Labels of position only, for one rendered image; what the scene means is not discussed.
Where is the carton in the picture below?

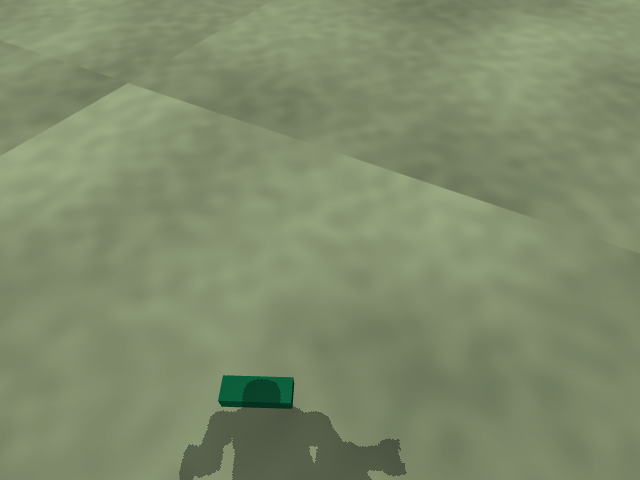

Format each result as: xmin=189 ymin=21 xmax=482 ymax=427
xmin=218 ymin=375 xmax=294 ymax=409

